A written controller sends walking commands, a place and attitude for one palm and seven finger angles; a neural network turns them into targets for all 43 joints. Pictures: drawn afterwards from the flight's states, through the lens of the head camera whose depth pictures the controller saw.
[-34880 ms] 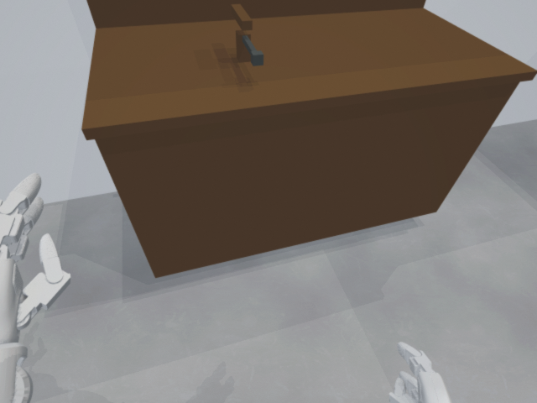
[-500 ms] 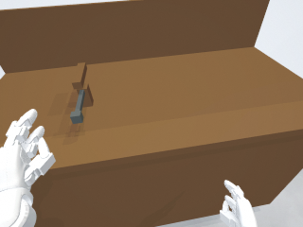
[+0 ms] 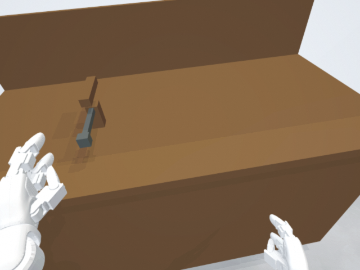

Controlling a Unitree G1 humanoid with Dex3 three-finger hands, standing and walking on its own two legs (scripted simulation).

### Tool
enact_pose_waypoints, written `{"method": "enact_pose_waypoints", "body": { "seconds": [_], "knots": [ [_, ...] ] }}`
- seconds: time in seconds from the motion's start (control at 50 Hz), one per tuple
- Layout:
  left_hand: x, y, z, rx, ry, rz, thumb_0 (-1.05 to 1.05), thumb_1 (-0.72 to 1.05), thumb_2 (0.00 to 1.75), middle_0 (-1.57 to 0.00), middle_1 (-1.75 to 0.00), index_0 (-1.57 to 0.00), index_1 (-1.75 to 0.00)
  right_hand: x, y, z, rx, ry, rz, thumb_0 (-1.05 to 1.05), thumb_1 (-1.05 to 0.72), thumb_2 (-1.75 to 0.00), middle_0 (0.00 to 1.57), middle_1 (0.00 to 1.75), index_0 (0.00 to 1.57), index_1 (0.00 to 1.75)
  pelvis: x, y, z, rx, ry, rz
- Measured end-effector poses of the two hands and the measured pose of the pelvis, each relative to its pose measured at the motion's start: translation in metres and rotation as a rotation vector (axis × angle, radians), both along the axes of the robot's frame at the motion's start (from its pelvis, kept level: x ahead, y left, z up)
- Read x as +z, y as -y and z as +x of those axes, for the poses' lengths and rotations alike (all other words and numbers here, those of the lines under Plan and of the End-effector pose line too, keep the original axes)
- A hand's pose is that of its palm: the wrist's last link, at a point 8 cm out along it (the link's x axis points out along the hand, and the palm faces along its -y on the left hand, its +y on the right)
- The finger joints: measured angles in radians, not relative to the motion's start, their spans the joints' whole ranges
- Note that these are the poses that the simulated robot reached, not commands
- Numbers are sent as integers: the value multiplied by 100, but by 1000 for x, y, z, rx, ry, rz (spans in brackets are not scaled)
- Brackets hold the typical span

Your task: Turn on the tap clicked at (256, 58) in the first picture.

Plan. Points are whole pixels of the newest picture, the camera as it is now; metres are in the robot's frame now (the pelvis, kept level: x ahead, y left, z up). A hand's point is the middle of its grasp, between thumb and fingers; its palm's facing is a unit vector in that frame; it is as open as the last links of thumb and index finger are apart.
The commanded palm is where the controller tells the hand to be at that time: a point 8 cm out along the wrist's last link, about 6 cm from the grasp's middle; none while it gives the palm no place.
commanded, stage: reach beside the lever's end, fingers flat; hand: left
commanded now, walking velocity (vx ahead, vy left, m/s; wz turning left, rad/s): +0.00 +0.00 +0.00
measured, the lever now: (84, 140) +0.36 +0.30 +0.12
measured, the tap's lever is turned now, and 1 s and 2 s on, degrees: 0 0 0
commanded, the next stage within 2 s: none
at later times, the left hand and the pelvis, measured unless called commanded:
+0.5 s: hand (62, 179) +0.21 +0.25 +0.17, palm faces +0.50 -0.86 -0.13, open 7.4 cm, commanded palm +0.17 +0.29 +0.17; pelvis +0.00 +0.01 +0.00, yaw +0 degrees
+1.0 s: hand (61, 168) +0.25 +0.28 +0.16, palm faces +0.52 -0.85 -0.11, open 7.5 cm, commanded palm +0.21 +0.32 +0.15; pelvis +0.01 +0.02 +0.00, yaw -1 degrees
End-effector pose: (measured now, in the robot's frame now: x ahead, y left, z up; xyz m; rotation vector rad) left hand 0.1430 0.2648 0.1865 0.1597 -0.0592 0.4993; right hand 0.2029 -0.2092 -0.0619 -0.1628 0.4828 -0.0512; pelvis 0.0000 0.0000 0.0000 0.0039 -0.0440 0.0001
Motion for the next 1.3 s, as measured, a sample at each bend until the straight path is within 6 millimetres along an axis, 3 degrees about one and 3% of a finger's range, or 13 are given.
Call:
{"method": "enact_pose_waypoints", "body": {
  "seconds": [0.3,1.3],
  "knots": [
    [-7,-11,14,24,-15,-9,1,89,90,-21,-30,-21,-30,-3,2,1,-13,-18,-7,1,-90,-90,21,30,20,30,0,-1,4,0,-16,5],
    [-33,-56,75,57,-30,-66,1,90,90,-18,-21,-18,-21,-9,-1,-21,-85,-121,-42,1,-90,-90,21,30,20,30,6,-18,3,-19,-32,7]
  ]
}}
